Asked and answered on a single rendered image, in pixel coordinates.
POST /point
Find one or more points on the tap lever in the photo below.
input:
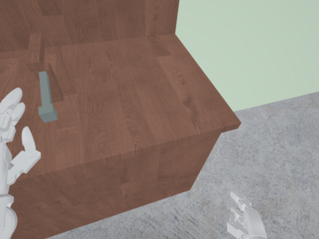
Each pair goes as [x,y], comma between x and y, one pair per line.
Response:
[47,111]

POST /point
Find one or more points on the left robot forearm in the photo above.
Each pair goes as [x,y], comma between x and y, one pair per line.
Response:
[8,217]

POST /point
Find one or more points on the left robot hand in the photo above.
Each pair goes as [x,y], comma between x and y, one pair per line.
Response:
[10,112]

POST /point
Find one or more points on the counter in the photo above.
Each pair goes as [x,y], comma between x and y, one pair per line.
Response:
[137,116]

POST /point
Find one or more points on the right robot hand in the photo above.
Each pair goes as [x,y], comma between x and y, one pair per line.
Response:
[249,222]

